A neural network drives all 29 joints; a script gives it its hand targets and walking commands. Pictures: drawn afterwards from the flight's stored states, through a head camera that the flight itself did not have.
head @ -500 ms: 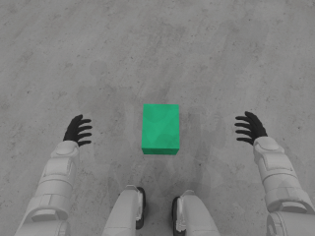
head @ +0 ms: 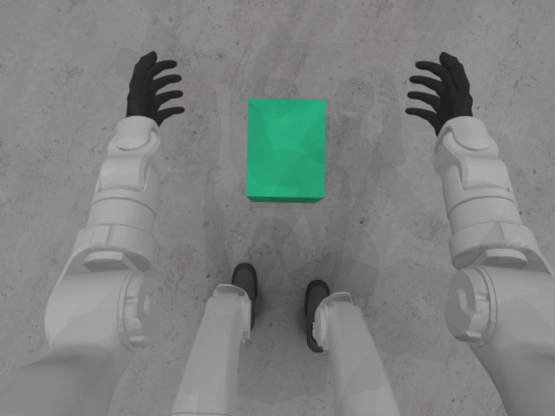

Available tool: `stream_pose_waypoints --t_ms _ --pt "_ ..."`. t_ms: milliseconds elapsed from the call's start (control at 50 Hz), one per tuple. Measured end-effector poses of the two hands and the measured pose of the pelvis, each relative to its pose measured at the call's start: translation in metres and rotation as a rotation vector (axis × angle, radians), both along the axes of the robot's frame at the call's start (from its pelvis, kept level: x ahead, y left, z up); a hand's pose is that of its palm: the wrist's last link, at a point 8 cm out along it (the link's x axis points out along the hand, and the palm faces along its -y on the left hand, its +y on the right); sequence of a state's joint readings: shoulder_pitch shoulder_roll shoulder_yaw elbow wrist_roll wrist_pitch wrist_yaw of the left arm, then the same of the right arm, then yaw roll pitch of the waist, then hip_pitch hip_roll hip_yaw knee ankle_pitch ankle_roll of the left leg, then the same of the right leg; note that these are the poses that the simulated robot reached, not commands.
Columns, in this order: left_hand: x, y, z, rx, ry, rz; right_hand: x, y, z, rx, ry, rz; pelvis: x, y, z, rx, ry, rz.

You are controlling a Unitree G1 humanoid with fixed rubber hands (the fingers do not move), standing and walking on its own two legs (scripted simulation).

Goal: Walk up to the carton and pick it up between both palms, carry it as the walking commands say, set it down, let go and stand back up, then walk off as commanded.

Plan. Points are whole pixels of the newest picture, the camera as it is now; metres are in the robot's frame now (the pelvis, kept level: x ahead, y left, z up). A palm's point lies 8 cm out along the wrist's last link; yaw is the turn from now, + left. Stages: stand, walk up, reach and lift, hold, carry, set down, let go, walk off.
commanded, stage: reach and lift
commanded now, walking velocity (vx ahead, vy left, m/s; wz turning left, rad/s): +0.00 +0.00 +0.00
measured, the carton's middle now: (285, 156) +0.54 +0.01 -0.57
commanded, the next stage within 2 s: none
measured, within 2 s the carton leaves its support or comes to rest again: neither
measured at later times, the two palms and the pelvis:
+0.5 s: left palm (178, 113) +0.51 +0.18 -0.18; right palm (418, 113) +0.52 -0.19 -0.17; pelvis +0.00 +0.01 -0.05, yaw -1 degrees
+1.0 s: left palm (203, 137) +0.52 +0.18 -0.34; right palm (382, 140) +0.52 -0.18 -0.34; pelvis -0.03 +0.01 -0.20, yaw -2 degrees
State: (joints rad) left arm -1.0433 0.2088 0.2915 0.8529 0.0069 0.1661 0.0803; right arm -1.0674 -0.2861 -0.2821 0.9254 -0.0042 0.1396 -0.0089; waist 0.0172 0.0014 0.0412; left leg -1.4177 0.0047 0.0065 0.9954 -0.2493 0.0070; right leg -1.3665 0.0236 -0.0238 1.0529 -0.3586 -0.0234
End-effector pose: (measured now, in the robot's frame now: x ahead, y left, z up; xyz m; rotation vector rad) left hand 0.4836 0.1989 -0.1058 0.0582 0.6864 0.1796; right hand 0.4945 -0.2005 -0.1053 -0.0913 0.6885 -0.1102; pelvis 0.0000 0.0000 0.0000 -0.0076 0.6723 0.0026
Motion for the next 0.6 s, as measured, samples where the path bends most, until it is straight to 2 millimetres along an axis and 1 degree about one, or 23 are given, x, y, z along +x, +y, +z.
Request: stream_pose_waypoints --t_ms 100,180,260,360,460,600 --pt "0.025 -0.011 -0.006 -0.012 -0.032 -0.009 0.024 0.008 -0.006 0.021 -0.037 0.003 0.002 0.003 -0.004 -0.002 0.062 -0.006" --pt "0.037 -0.021 -0.010 -0.019 -0.049 -0.015 0.037 0.015 -0.010 0.035 -0.057 0.008 0.004 0.005 -0.006 -0.002 0.104 -0.013" --pt "0.038 -0.026 -0.018 -0.022 -0.057 -0.015 0.038 0.018 -0.017 0.038 -0.064 0.004 0.006 0.006 -0.008 -0.001 0.137 -0.020" --pt "0.032 -0.024 -0.034 -0.022 -0.049 -0.005 0.031 0.017 -0.032 0.034 -0.055 -0.003 0.005 0.006 -0.016 0.003 0.160 -0.028" --pt "0.029 -0.021 -0.058 -0.022 -0.031 0.003 0.028 0.015 -0.057 0.031 -0.032 -0.006 0.000 0.006 -0.036 0.006 0.171 -0.029" --pt "0.033 -0.021 -0.104 -0.021 -0.032 0.005 0.031 0.013 -0.102 0.027 -0.030 -0.013 -0.009 0.006 -0.081 0.006 0.185 -0.026"
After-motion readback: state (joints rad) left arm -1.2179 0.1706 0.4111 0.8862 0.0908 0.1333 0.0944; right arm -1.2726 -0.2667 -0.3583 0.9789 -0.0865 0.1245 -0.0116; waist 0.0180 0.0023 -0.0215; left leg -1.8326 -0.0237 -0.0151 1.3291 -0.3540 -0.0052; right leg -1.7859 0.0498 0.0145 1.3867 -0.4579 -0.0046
